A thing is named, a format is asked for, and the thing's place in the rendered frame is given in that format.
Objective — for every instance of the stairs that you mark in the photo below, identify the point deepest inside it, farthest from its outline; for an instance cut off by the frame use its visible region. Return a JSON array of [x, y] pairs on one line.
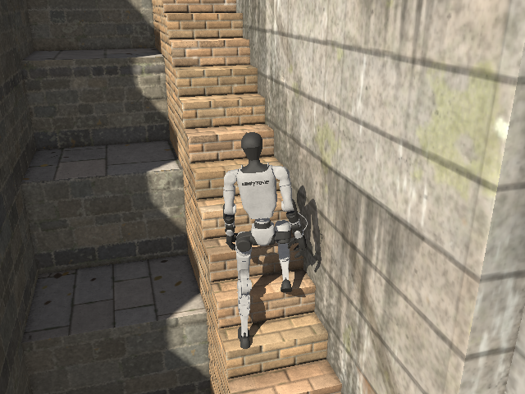
[[213, 101]]

